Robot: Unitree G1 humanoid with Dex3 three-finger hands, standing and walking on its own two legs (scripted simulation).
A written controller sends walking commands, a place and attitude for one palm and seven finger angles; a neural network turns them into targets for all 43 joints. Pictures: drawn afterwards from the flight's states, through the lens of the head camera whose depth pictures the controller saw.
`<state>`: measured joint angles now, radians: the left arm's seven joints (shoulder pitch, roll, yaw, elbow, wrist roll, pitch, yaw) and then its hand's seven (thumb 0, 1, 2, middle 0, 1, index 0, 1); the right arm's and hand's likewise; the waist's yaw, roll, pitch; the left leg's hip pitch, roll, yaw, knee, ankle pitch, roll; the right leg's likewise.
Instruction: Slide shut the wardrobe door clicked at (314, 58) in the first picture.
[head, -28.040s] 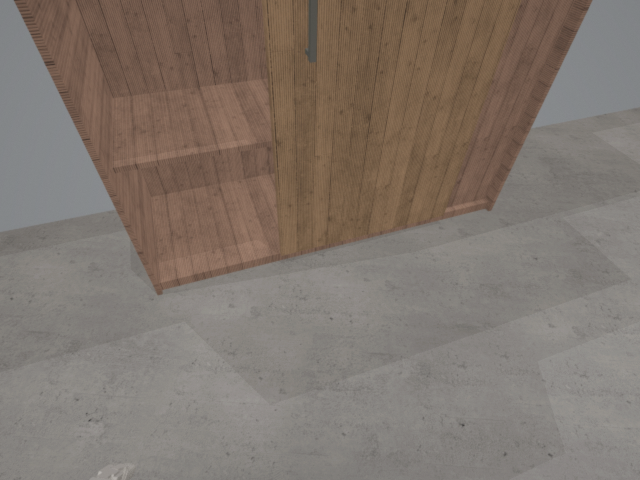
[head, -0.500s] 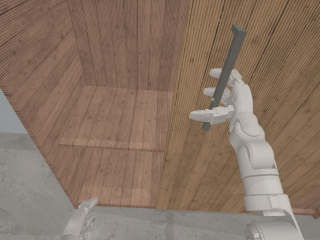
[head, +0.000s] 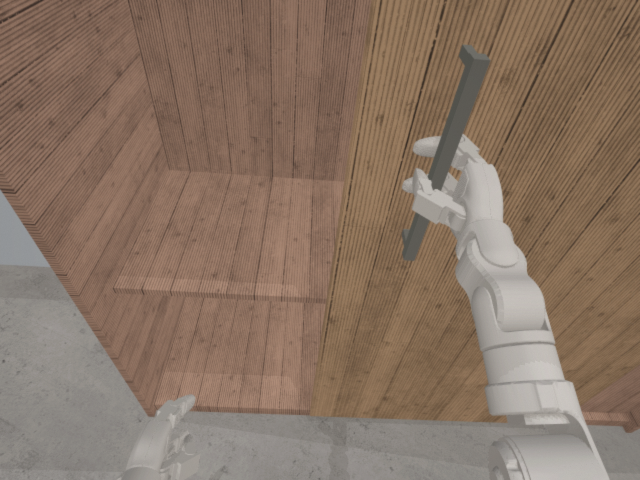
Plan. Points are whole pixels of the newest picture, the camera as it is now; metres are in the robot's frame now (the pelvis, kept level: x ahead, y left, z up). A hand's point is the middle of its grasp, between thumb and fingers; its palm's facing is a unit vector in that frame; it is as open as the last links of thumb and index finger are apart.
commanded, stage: grip the handle and tug to test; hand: right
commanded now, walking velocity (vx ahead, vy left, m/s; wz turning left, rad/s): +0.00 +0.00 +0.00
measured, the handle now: (433, 170) +0.44 -0.12 +0.20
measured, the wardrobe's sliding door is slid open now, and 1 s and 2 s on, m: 0.47 0.47 0.40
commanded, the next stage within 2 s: tug the door sideways, standing still in 0.72 s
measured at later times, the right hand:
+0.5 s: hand (421, 194) +0.39 -0.09 +0.20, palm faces +0.00 +1.00 +0.00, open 5.3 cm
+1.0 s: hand (420, 197) +0.39 -0.09 +0.20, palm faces +0.01 +1.00 -0.01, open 5.5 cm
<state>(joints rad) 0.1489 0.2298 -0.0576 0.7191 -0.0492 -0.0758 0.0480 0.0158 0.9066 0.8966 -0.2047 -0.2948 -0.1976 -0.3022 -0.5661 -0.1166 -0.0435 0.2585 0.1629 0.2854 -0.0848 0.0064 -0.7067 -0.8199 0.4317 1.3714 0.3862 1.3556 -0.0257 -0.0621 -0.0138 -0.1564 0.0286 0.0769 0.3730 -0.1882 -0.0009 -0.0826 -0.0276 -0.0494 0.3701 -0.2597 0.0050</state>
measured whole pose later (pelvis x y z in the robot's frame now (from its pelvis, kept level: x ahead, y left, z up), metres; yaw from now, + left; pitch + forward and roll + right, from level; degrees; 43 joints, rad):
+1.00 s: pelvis +0.03 +0.00 +0.00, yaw -1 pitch +0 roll +1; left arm 0.13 0.25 -0.04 0.68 -0.05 -0.02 0.03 0.02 0.91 0.90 -0.20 -0.29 -0.20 -0.30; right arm -0.44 -0.08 0.00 -0.01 0.14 0.40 -0.11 0.01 -0.78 -0.84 0.39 1.39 0.35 1.35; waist -0.04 -0.06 -0.03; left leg -0.16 0.02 0.09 0.41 -0.24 0.00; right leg -0.10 -0.04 -0.04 0.42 -0.32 0.01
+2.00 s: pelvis -0.01 +0.05 -0.01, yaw +3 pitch -1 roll +0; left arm 0.15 0.20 0.00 0.72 -0.04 0.05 0.08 0.02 0.91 0.90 -0.20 -0.29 -0.20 -0.30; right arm -0.52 -0.18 0.00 0.17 0.06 -0.02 -0.12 -0.05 -0.73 -0.85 0.47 1.40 0.26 1.35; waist 0.00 -0.05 0.10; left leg -0.27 -0.04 0.06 0.56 -0.27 0.07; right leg -0.18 -0.08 -0.03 0.53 -0.29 0.01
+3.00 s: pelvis +0.04 +0.21 -0.01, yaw -1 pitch -1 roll +0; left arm 0.04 0.18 0.04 0.63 -0.05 0.05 0.03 0.01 0.91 0.90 -0.20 -0.29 -0.20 -0.30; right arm -0.35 -0.14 0.09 -0.04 0.06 -0.03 -0.09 -0.02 -0.78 -0.81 0.46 1.40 0.18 1.36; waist 0.00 -0.06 0.08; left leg -0.28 -0.05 0.04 0.54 -0.26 0.06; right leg -0.22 -0.23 -0.02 0.57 -0.24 0.05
